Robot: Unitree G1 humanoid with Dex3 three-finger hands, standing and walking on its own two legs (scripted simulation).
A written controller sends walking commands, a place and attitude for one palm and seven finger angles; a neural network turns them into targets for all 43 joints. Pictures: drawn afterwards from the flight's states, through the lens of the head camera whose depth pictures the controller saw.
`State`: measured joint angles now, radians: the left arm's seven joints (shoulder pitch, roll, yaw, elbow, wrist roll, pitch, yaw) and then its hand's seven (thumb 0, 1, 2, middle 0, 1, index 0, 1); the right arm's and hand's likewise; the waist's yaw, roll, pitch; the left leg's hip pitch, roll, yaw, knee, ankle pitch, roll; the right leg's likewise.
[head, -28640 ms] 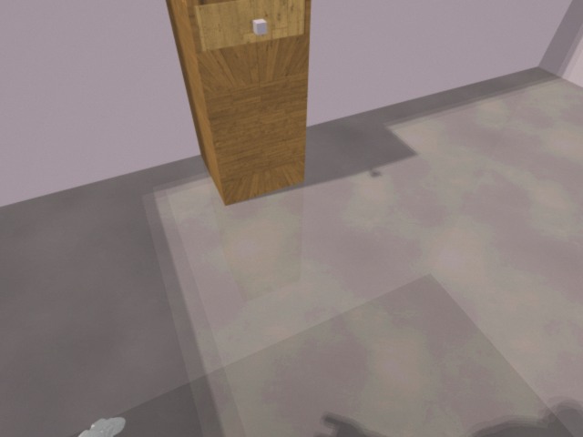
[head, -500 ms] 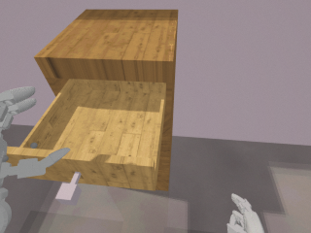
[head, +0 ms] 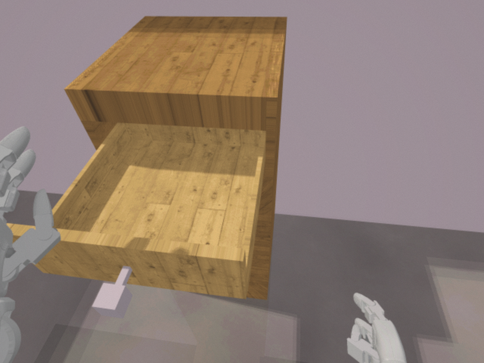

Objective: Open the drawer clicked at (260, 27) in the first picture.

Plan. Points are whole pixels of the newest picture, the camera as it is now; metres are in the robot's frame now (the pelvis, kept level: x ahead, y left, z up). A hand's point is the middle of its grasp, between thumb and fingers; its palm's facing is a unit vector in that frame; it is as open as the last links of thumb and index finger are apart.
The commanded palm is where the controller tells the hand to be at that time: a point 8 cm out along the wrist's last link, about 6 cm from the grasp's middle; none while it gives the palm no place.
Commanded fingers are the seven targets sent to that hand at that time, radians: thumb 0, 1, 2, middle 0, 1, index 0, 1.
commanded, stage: draw the hand back to the body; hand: left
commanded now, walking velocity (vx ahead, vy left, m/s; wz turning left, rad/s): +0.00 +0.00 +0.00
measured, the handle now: (118, 289) +0.20 +0.23 +0.04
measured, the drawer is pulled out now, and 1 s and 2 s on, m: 0.30 0.30 0.30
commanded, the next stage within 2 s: step back with the hand held close in 0.02 s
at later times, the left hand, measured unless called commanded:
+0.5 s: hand (48, 251) +0.17 +0.23 +0.21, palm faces +0.32 -0.76 -0.56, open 7.4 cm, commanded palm +0.10 +0.30 +0.23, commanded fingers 0.00 0.90 0.90 -0.20 -0.30 -0.20 -0.30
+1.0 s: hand out of the picture +0.08 +0.23 +0.21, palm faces +0.37 -0.76 -0.53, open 7.4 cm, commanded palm +0.00 +0.29 +0.23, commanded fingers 0.00 0.90 0.90 -0.20 -0.30 -0.20 -0.30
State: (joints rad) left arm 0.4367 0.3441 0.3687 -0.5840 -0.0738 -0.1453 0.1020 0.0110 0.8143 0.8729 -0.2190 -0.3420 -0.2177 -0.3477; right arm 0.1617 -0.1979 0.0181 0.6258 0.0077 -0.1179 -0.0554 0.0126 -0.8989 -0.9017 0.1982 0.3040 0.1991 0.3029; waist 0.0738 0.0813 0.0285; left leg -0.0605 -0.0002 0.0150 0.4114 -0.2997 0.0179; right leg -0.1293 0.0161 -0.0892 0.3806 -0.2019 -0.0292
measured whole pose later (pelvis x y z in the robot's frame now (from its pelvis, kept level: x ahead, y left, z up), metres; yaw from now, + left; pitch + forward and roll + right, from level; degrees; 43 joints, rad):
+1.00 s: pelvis -0.12 +0.00 -0.01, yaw +3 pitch +3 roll +0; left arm 0.57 0.45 0.49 -0.75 -0.04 -0.25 0.13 0.01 0.88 0.90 -0.22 -0.30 -0.22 -0.30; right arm 0.17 -0.22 -0.02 0.55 0.02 -0.10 -0.07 0.01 -0.90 -0.90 0.20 0.30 0.20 0.30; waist -0.05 -0.02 0.04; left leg -0.27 0.05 0.03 0.51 -0.28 -0.01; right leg -0.38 -0.01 -0.07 0.55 -0.23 -0.03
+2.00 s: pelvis -0.30 +0.01 -0.01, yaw -1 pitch +0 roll +0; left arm 0.60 0.43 0.45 -0.74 -0.03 -0.21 0.15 0.02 0.88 0.90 -0.22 -0.30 -0.21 -0.30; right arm 0.24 -0.19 0.00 0.61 0.00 -0.11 -0.06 0.01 -0.90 -0.90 0.20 0.30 0.20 0.30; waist -0.04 -0.04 -0.03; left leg -0.23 0.00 0.07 0.53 -0.30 0.03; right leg -0.32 -0.01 -0.06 0.66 -0.37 -0.01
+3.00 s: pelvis -0.31 +0.01 +0.00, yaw +0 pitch -2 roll +0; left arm 0.27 0.14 -0.01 1.11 0.02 0.01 0.03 0.00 0.90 0.90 -0.20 -0.29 -0.20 -0.30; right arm 0.29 -0.14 0.00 1.10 -0.01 0.01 -0.03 0.01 -0.91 -0.90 0.20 0.30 0.20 0.30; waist -0.01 0.03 0.06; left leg -0.16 -0.02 0.07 0.40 -0.21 0.04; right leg -0.19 -0.02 -0.07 0.41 -0.19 -0.01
